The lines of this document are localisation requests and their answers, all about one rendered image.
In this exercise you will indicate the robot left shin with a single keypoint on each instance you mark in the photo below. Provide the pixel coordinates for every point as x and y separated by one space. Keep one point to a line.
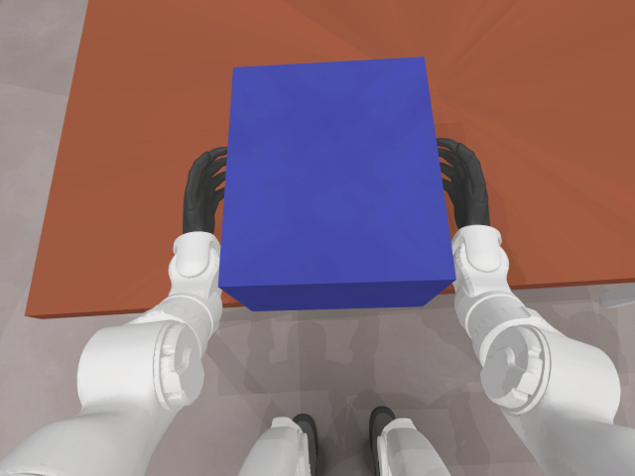
285 421

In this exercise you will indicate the robot right forearm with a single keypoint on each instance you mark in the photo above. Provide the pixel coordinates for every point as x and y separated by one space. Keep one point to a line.
483 301

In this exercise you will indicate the table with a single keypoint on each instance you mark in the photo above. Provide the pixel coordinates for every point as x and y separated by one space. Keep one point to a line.
542 91

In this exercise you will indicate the robot right thigh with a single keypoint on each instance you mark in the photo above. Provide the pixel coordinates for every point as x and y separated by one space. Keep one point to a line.
406 452

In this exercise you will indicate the carton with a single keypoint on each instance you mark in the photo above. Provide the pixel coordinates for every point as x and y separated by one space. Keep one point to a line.
333 194

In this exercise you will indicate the left robot hand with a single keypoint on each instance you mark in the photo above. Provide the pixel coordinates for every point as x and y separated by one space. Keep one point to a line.
201 199

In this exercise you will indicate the right robot hand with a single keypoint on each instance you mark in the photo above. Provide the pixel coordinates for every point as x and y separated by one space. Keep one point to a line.
467 188

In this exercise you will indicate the left robot upper arm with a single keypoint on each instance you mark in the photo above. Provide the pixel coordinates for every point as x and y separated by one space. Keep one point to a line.
133 380

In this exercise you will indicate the robot left forearm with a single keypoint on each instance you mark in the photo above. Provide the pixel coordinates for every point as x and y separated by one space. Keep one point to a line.
194 298

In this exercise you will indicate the right robot upper arm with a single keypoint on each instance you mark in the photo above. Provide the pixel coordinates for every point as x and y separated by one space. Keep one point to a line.
560 396

